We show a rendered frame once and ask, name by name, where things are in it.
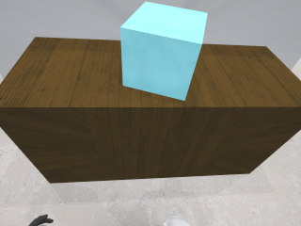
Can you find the carton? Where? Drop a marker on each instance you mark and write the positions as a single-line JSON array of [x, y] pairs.
[[160, 46]]

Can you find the robot left hand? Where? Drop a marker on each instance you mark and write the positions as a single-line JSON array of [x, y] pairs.
[[40, 220]]

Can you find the pedestal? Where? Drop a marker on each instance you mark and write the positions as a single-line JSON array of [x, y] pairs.
[[64, 105]]

